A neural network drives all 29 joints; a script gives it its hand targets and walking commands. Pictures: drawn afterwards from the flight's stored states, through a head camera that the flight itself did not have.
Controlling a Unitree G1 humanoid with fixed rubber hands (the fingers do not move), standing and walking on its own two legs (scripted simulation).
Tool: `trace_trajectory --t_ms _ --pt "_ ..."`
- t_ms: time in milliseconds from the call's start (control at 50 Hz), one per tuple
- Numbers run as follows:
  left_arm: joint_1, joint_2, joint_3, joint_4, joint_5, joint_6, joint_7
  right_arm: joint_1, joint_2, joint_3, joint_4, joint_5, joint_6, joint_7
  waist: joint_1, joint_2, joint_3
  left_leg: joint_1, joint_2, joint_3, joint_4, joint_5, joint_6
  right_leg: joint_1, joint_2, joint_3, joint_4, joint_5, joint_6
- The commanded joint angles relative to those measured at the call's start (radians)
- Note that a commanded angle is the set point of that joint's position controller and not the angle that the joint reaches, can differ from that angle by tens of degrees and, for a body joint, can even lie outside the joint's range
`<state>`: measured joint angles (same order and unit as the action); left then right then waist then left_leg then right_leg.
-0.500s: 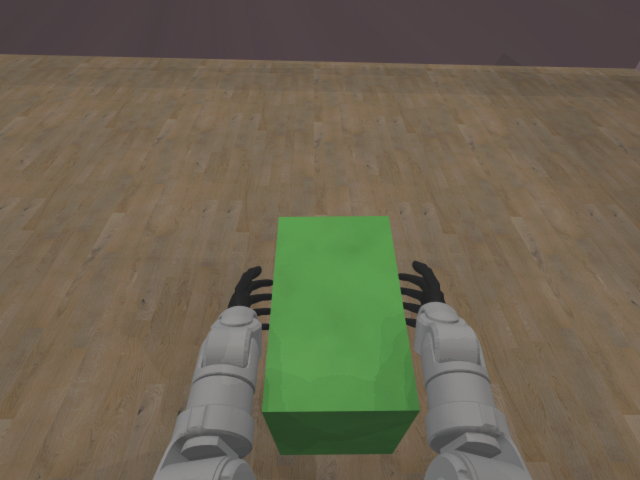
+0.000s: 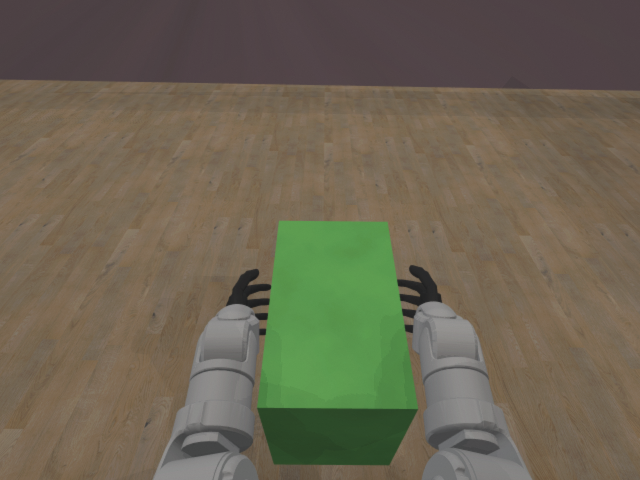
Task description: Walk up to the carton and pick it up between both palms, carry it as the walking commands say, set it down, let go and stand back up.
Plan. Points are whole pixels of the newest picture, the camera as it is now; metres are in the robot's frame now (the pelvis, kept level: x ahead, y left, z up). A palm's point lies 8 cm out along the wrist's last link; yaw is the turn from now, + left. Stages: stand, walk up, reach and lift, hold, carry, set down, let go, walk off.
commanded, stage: reach and lift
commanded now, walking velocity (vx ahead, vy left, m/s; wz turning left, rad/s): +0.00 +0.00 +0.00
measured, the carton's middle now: (332, 339) +0.33 -0.02 -0.01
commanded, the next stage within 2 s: hold in 1.20 s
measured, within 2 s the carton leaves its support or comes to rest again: neither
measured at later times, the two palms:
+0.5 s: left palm (234, 321) +0.31 +0.12 +0.06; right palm (421, 307) +0.32 -0.14 +0.07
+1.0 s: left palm (233, 327) +0.30 +0.12 +0.06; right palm (425, 315) +0.30 -0.14 +0.07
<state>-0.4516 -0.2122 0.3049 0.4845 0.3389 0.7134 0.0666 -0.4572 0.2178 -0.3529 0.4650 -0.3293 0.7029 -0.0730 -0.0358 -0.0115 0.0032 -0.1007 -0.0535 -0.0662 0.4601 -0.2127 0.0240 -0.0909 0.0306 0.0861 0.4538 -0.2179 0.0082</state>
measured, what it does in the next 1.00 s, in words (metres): stands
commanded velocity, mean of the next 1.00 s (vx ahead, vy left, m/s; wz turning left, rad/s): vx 0.00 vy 0.00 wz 0.00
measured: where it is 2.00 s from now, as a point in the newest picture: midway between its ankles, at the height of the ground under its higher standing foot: outside the picture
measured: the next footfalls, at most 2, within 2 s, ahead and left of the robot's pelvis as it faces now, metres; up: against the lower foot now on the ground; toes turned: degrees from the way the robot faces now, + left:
none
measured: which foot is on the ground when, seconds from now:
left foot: down 0.00-1.00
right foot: down 0.00-1.00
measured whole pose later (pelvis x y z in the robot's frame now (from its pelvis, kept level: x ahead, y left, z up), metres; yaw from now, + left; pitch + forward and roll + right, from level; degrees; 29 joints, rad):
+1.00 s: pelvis +0.00 -0.01 +0.00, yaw +0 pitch -9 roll +0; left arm -0.38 -0.19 0.23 0.41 0.30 0.76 0.06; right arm -0.42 0.20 -0.27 0.44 -0.32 0.73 -0.07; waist 0.00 -0.01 0.00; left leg -0.07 -0.04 -0.07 0.42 -0.20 0.01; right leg -0.07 0.04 0.09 0.44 -0.21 0.00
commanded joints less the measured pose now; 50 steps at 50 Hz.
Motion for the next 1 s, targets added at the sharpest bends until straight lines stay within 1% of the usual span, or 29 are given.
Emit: trace_trajectory --t_ms 0,100,280,500,640,780,980 --pt "-0.641 -0.969 -0.467 -0.023 -0.277 -0.06 -0.251 -0.544 1.046 0.482 0.079 0.262 -0.01 0.249 0.02 0.012 -0.248 0.078 0.011 -0.052 -0.083 0.064 -0.01 -0.006 0.022 0.003 -0.066 0.083 -0.008" --pt "-0.647 -0.956 -0.465 -0.031 -0.282 -0.058 -0.257 -0.538 1.061 0.479 0.092 0.251 -0.016 0.245 0.032 0.008 -0.248 0.084 0.006 -0.038 -0.081 0.068 -0.012 -0.004 0.018 0.012 -0.071 0.075 -0.005" --pt "-0.634 -0.929 -0.458 -0.043 -0.28 -0.048 -0.269 -0.512 1.064 0.46 0.093 0.236 -0.017 0.232 0.036 -0.001 -0.234 0.08 -0.001 -0.024 -0.085 0.084 -0.01 0.017 0.014 0.019 -0.081 0.097 0.004" --pt "-0.569 -0.928 -0.494 -0.094 -0.286 -0.041 -0.264 -0.463 1.053 0.493 0.041 0.253 -0.015 0.233 0.048 0.004 -0.246 0.08 -0.005 -0.02 -0.09 0.132 -0.014 0.051 0.018 0.024 -0.077 0.166 0.008" --pt "-0.522 -0.947 -0.524 -0.123 -0.301 -0.036 -0.261 -0.424 1.053 0.522 0.003 0.266 -0.011 0.241 0.046 0.009 -0.265 0.089 -0.005 -0.025 -0.093 0.162 -0.018 0.059 0.022 0.024 -0.074 0.199 0.006" --pt "-0.498 -0.961 -0.535 -0.136 -0.311 -0.028 -0.262 -0.4 1.052 0.531 -0.012 0.27 -0.003 0.252 0.042 0.012 -0.256 0.091 -0.003 -0.03 -0.098 0.154 -0.019 0.048 0.026 0.02 -0.078 0.179 0.001" --pt "-0.495 -0.978 -0.532 -0.133 -0.314 -0.017 -0.264 -0.402 1.05 0.528 -0.012 0.269 0.005 0.265 0.038 0.015 -0.223 0.083 -0.001 -0.031 -0.104 0.1 -0.017 0.028 0.03 0.013 -0.084 0.108 -0.006"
